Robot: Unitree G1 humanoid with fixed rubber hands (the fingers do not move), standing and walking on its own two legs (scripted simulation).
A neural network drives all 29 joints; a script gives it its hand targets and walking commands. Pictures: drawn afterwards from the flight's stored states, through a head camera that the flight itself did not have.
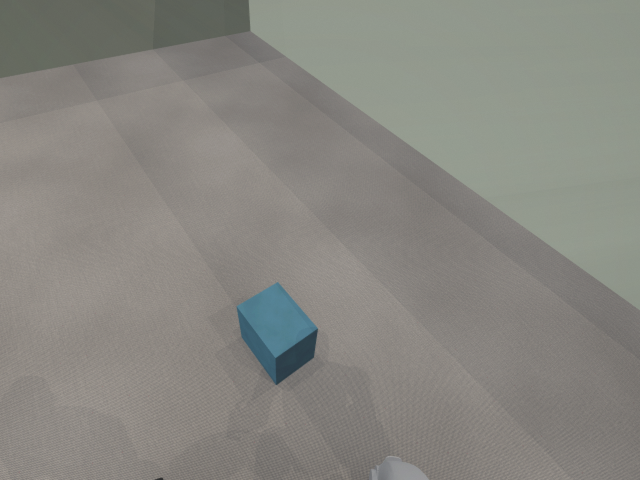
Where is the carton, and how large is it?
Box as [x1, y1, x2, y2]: [237, 282, 317, 384]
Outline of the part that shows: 277,282 237,306 241,335 276,384 313,357 317,328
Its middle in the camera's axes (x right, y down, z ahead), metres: -0.15 +0.31 +1.25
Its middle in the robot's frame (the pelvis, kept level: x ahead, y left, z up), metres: +0.67 +0.09 -0.68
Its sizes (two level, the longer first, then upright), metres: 0.212 0.156 0.206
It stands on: the floor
